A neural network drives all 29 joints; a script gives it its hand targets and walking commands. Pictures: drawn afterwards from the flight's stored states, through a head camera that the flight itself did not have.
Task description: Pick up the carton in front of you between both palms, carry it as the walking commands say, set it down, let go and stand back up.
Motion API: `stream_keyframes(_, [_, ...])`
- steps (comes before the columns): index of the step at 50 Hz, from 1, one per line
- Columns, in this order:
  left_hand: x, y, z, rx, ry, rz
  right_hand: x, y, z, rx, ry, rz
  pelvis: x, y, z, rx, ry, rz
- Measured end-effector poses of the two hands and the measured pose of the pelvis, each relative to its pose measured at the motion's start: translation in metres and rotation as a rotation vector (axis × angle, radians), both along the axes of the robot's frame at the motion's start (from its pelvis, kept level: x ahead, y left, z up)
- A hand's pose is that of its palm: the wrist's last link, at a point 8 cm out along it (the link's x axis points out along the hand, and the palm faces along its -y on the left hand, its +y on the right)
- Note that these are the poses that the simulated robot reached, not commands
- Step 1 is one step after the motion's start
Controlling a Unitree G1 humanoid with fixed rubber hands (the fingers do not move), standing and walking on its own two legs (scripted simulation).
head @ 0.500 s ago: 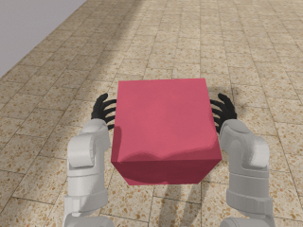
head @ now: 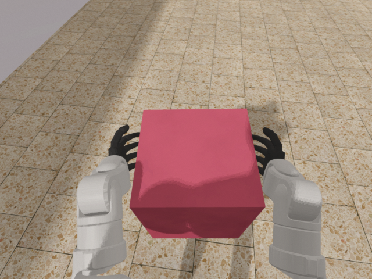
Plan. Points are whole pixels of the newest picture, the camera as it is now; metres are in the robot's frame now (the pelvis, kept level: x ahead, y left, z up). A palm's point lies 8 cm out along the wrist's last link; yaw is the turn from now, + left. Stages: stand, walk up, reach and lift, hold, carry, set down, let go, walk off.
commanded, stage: carry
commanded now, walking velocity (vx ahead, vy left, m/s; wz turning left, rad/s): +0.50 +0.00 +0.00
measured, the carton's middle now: (195, 180) +0.32 +0.00 +0.02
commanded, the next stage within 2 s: none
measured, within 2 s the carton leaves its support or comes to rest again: neither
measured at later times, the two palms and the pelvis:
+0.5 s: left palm (147, 92) +0.55 +0.13 +0.09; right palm (256, 91) +0.57 -0.17 +0.08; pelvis +0.33 -0.04 +0.00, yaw +3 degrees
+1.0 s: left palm (144, 40) +0.83 +0.17 +0.09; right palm (232, 39) +0.83 -0.13 +0.10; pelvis +0.59 +0.01 +0.01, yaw +0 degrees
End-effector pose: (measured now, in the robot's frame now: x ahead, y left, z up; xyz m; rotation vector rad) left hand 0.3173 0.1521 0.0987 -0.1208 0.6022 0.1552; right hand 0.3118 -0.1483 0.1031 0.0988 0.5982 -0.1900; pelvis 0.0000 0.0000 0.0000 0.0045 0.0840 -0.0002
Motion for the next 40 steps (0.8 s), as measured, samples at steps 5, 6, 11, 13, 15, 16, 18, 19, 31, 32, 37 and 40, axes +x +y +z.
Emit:
stream_keyframes(5, [0.039, 0.000, 0.002, -0.038, 0.038, 0.002, 0.033, 0.001, 0.004, -0.001, 0.037, -0.026, 0.058, 0.008, 0.017, -0.030, 0.002, -0.003])
stream_keyframes(6, [0.047, 0.001, 0.004, -0.025, 0.034, -0.007, 0.041, 0.001, 0.007, -0.007, 0.034, -0.022, 0.070, 0.008, 0.019, -0.034, 0.002, -0.002])
stream_keyframes(11, [0.091, 0.001, 0.015, 0.008, -0.001, -0.009, 0.092, 0.001, 0.019, -0.028, 0.001, 0.012, 0.137, 0.003, 0.021, -0.040, -0.002, 0.005])
stream_keyframes(13, [0.110, -0.001, 0.016, 0.017, -0.007, -0.001, 0.114, -0.001, 0.019, -0.031, -0.006, 0.028, 0.167, -0.002, 0.017, -0.036, -0.006, 0.006])
stream_keyframes(15, [0.131, -0.005, 0.012, 0.026, -0.005, 0.007, 0.137, -0.005, 0.013, -0.030, -0.004, 0.040, 0.199, -0.008, 0.011, -0.030, -0.011, 0.009])
stream_keyframes(16, [0.142, -0.008, 0.010, 0.031, -0.002, 0.010, 0.150, -0.008, 0.009, -0.027, -0.001, 0.045, 0.215, -0.011, 0.007, -0.027, -0.014, 0.012])
stream_keyframes(18, [0.167, -0.015, 0.002, 0.041, 0.003, 0.017, 0.176, -0.015, -0.003, -0.019, 0.004, 0.054, 0.248, -0.020, -0.003, -0.022, -0.027, 0.024])
stream_keyframes(19, [0.180, -0.019, -0.003, 0.047, 0.004, 0.022, 0.191, -0.019, -0.010, -0.014, 0.004, 0.060, 0.264, -0.024, -0.010, -0.020, -0.034, 0.034])
stream_keyframes(31, [0.292, -0.025, 0.008, 0.066, 0.080, 0.080, 0.321, -0.024, -0.003, -0.005, 0.077, 0.123, 0.394, -0.041, 0.020, 0.012, -0.019, 0.054])
stream_keyframes(32, [0.304, -0.025, 0.011, 0.066, 0.071, 0.076, 0.332, -0.024, 0.000, -0.006, 0.068, 0.118, 0.406, -0.040, 0.021, 0.014, -0.018, 0.052])
stream_keyframes(37, [0.370, -0.020, 0.021, 0.069, 0.017, 0.045, 0.388, -0.020, 0.011, -0.002, 0.015, 0.084, 0.468, -0.028, 0.019, 0.014, -0.026, 0.044])
stream_keyframes(40, [0.411, -0.010, 0.019, 0.061, -0.005, 0.032, 0.426, -0.009, 0.011, -0.001, -0.007, 0.074, 0.507, -0.015, 0.012, 0.006, -0.034, 0.039])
